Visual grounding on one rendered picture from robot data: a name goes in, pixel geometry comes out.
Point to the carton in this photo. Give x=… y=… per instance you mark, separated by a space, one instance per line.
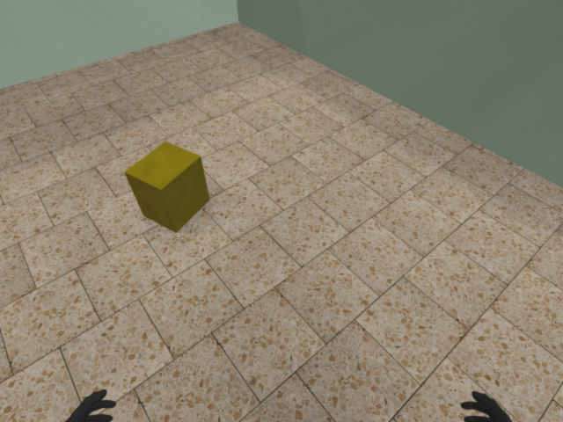
x=169 y=185

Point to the left robot hand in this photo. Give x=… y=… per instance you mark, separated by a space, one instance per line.
x=92 y=403

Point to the right robot hand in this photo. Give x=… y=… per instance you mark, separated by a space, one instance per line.
x=486 y=405

